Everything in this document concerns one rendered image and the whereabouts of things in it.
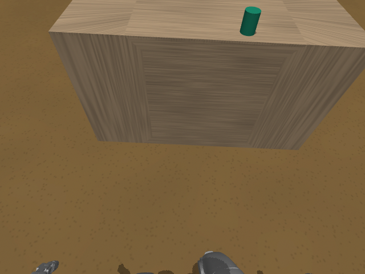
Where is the can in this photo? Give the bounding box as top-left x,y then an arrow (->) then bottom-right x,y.
240,6 -> 261,36

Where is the left robot hand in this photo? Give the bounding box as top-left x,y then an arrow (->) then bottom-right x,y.
31,260 -> 59,274

